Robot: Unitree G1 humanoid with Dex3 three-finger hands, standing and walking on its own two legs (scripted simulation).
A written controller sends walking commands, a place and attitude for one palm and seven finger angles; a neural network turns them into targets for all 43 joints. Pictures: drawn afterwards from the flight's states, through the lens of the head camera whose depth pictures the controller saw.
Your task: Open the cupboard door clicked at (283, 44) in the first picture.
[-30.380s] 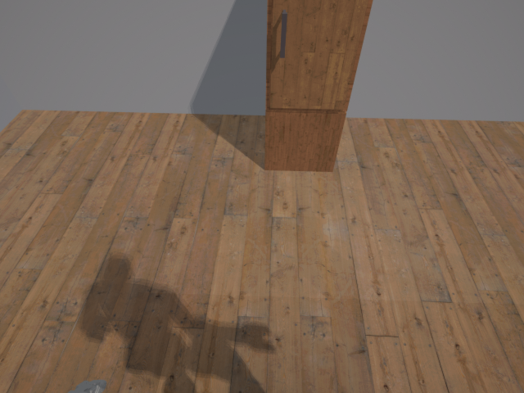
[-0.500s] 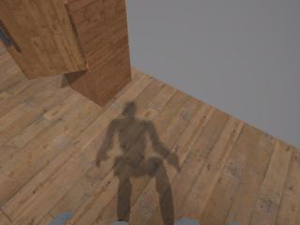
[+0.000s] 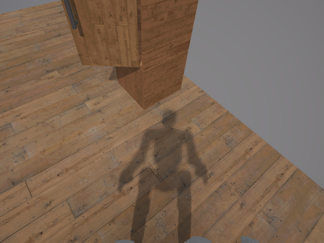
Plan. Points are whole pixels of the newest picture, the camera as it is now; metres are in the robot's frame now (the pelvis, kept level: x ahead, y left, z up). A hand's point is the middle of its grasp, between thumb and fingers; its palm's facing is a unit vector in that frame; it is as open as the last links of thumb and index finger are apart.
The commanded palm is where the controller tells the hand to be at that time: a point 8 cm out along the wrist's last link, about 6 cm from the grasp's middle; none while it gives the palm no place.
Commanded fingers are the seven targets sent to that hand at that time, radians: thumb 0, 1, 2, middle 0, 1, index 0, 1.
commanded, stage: take the last steps up to it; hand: left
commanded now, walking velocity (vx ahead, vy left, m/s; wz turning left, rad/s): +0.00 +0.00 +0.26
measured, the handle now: (70, 9) +1.02 +0.50 +0.00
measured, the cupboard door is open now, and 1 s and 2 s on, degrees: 52 52 52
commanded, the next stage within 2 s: come to a stop and stand still in 1.52 s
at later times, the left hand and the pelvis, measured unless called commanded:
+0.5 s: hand out of the picture +0.00 +0.19 -0.16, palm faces +0.27 -0.95 -0.18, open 7.4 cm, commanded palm none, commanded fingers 0.00 0.90 0.90 -0.20 -0.30 -0.20 -0.30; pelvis +0.06 +0.02 +0.01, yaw +11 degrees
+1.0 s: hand (78, 169) +0.32 +0.28 -0.15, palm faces +0.18 -0.96 -0.22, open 7.4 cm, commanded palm none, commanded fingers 0.00 0.90 0.90 -0.20 -0.30 -0.20 -0.30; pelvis +0.23 +0.08 -0.01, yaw +11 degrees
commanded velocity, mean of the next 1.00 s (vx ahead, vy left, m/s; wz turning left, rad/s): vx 0.28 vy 0.12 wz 0.12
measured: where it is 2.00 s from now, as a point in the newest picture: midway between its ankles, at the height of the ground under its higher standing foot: (125, 181)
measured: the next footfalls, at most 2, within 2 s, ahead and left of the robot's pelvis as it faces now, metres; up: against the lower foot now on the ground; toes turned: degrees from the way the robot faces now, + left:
right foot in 0.18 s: +0.05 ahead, -0.15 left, +0.00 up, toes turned -1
left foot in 0.56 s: +0.14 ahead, +0.17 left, +0.00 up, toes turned +17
